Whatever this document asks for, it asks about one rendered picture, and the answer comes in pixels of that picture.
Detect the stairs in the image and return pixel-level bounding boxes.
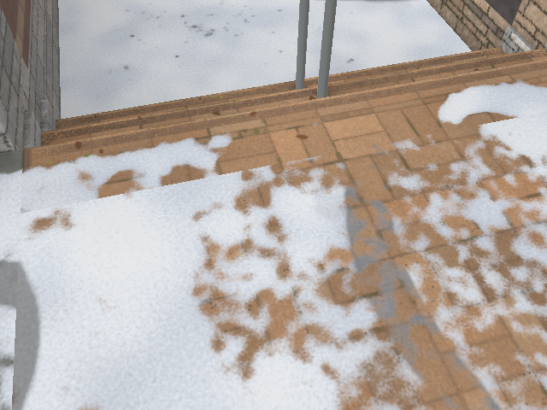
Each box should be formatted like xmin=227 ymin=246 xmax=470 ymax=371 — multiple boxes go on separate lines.
xmin=42 ymin=47 xmax=547 ymax=146

